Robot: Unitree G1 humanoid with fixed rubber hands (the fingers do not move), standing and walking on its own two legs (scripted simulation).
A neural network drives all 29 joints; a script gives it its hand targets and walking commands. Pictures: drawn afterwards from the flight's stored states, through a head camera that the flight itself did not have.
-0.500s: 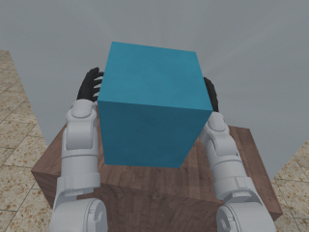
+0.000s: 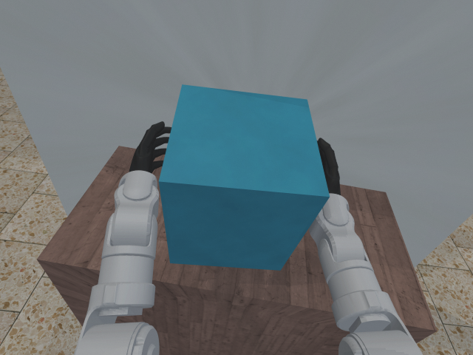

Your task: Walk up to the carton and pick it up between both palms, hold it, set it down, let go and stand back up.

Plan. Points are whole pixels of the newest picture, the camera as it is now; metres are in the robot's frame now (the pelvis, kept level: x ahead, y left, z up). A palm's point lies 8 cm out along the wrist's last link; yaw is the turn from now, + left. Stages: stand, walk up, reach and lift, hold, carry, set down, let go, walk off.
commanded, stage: set down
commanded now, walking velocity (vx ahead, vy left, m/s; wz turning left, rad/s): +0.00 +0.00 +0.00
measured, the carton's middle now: (235, 185) +0.37 -0.01 +0.12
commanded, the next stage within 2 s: none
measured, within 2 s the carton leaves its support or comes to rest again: neither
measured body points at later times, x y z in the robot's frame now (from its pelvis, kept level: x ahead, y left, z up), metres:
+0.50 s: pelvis +0.00 +0.00 +0.00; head -0.02 +0.03 +0.45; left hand +0.39 +0.13 +0.13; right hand +0.36 -0.17 +0.12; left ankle -0.01 +0.11 -0.75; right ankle -0.01 -0.11 -0.75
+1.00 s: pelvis +0.01 +0.00 +0.00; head +0.00 +0.03 +0.45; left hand +0.41 +0.13 +0.09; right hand +0.38 -0.18 +0.10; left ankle -0.01 +0.11 -0.75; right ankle -0.01 -0.11 -0.75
